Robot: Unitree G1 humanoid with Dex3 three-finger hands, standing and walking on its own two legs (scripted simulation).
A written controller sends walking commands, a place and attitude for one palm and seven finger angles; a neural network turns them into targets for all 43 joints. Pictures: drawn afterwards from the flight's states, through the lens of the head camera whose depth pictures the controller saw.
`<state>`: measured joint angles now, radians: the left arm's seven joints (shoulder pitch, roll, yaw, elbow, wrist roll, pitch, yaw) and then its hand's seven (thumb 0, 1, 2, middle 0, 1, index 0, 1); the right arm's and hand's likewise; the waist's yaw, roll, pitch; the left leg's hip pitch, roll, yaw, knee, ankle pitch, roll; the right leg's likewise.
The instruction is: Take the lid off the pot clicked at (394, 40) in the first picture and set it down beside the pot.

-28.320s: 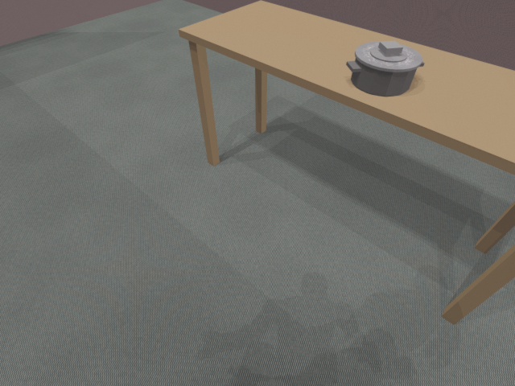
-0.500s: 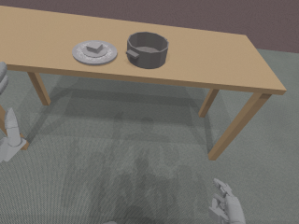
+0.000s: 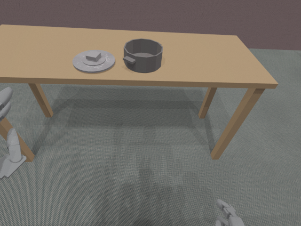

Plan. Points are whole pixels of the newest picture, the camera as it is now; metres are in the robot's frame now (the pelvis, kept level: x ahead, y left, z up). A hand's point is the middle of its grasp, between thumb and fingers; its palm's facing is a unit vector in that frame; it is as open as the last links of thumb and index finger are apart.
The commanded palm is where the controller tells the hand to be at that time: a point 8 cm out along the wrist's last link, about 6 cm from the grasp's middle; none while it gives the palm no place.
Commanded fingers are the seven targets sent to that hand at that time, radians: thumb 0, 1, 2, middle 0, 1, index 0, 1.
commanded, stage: stop stepping back and stand still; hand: left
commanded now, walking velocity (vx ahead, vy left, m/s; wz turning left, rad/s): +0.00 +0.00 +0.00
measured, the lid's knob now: (93, 55) +0.82 +0.28 +0.03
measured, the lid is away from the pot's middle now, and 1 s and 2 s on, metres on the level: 0.24 0.24 0.24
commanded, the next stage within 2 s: let the arm hang, fingers relaxed in 0.60 s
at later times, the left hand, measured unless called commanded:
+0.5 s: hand out of the picture +0.02 +0.19 -0.18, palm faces +0.08 -0.97 -0.21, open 7.0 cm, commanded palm none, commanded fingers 0.00 0.90 0.90 -0.20 -0.30 -0.20 -0.30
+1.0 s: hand out of the picture +0.08 +0.20 -0.17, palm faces +0.06 -0.97 -0.22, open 7.3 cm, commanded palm none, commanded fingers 0.00 0.90 0.90 -0.20 -0.30 -0.20 -0.30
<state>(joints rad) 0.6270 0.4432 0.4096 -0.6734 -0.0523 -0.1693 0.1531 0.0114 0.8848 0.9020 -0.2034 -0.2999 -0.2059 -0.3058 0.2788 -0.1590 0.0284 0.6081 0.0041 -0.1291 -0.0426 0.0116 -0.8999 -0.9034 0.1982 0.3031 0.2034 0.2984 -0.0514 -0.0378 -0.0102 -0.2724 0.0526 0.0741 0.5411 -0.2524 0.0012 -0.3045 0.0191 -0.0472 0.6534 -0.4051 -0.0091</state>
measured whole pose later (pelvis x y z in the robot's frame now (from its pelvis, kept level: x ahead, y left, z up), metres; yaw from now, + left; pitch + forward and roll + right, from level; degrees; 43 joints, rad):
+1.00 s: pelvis +0.03 +0.02 +0.01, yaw +2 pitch -1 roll +0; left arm 0.18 0.16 0.02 1.09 0.00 -0.01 0.04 0.00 0.92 0.90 -0.20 -0.30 -0.20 -0.30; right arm 0.29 -0.12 -0.04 1.09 -0.01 0.01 -0.03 0.01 -0.92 -0.90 0.20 0.30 0.20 0.30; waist -0.03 0.02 0.06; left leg -0.14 0.04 0.12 0.45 -0.30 0.01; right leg -0.16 0.00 -0.01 0.45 -0.28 0.00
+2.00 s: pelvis +0.03 +0.02 +0.01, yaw +1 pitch -1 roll +0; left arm 0.26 0.14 0.02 1.13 0.00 -0.01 0.05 0.01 0.92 0.90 -0.19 -0.30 -0.20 -0.30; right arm 0.30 -0.10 -0.04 1.11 -0.01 0.00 -0.03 0.00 -0.91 -0.90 0.20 0.30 0.20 0.30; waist -0.02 0.01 0.06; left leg -0.14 0.03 0.14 0.44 -0.29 0.02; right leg -0.16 0.00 0.01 0.44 -0.26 0.01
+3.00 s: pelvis +0.03 +0.02 +0.01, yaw +1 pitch -1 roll +0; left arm 0.28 0.12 0.02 1.14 0.00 -0.02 0.05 0.01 0.92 0.90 -0.19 -0.30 -0.20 -0.30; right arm 0.30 -0.10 -0.04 1.12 -0.01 0.00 -0.03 0.00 -0.90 -0.90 0.20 0.30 0.20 0.30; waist -0.02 0.01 0.06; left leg -0.13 0.04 0.14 0.43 -0.28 0.01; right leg -0.17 0.00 0.01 0.43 -0.25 0.00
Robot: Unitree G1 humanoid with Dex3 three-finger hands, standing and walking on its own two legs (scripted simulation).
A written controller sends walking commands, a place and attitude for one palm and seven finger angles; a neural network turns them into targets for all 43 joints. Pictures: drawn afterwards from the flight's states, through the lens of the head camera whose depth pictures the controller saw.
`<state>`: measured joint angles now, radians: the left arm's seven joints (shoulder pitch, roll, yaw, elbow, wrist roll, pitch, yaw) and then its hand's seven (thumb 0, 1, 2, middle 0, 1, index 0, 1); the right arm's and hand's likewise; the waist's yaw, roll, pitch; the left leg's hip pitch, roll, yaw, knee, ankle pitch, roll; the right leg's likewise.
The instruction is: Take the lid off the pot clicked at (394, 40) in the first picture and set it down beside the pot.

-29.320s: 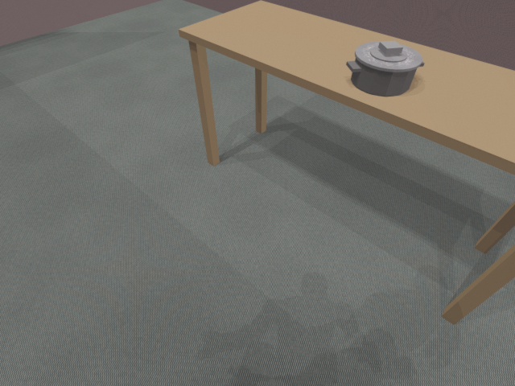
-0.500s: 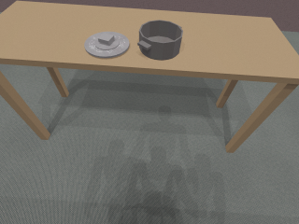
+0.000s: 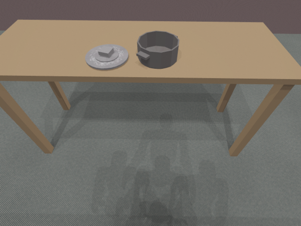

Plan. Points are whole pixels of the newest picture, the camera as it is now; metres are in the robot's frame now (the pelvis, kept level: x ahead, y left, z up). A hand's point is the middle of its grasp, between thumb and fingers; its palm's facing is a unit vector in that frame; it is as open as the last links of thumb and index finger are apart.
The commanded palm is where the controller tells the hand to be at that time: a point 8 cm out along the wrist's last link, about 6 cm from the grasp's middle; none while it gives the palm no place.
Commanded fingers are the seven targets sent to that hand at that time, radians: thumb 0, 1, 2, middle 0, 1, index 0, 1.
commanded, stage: let the arm hang, fingers relaxed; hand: left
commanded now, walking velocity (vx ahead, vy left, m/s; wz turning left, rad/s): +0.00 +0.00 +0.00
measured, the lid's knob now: (106, 51) +0.80 +0.23 +0.02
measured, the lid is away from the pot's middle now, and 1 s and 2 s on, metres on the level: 0.24 0.24 0.24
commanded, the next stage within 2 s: look to check the result in 0.80 s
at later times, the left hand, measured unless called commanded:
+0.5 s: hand out of the picture +0.00 +0.17 -0.18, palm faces +0.02 -0.98 -0.20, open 7.3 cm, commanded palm none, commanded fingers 0.00 0.90 0.90 -0.20 -0.30 -0.20 -0.30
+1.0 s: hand out of the picture +0.00 +0.18 -0.18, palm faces +0.01 -0.98 -0.20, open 7.3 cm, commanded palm none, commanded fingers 0.00 0.90 0.90 -0.20 -0.30 -0.20 -0.30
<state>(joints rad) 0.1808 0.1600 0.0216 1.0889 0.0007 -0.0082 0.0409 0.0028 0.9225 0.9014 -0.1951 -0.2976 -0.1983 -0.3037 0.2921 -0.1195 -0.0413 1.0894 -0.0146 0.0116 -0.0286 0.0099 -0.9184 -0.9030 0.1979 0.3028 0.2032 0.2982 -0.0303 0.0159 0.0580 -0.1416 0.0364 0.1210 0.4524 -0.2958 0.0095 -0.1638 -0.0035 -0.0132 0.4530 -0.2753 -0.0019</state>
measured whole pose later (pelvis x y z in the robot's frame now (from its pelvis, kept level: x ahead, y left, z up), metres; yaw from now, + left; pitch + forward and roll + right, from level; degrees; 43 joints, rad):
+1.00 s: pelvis +0.00 +0.01 +0.00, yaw -1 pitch -1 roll +0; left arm 0.26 0.14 0.02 1.13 0.00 -0.01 0.05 0.01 0.92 0.90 -0.19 -0.30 -0.20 -0.30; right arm 0.30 -0.10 -0.04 1.11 -0.01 0.00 -0.03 0.00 -0.91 -0.90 0.20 0.30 0.20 0.30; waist -0.02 0.01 0.06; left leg -0.14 0.03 0.14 0.44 -0.29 0.02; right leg -0.16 0.00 0.01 0.44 -0.26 0.01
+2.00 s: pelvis -0.01 +0.00 +0.00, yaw -1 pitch -1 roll +0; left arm 0.28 0.12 0.02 1.14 0.00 -0.02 0.05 0.01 0.92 0.90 -0.19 -0.30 -0.20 -0.30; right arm 0.30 -0.10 -0.04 1.12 -0.01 0.00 -0.03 0.00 -0.90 -0.90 0.20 0.30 0.20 0.30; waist -0.02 0.01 0.06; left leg -0.13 0.04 0.14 0.43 -0.28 0.01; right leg -0.17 0.00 0.01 0.43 -0.25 0.00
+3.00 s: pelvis -0.01 +0.00 +0.00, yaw +0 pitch -1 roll +0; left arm 0.29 0.11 0.02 1.14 0.00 -0.02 0.05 0.01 0.92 0.90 -0.19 -0.30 -0.20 -0.30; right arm 0.31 -0.09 -0.04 1.13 -0.01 0.00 -0.04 0.00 -0.90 -0.90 0.20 0.30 0.20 0.30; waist -0.02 0.02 0.06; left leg -0.13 0.04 0.13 0.41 -0.27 0.00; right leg -0.16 0.00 -0.01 0.42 -0.25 -0.01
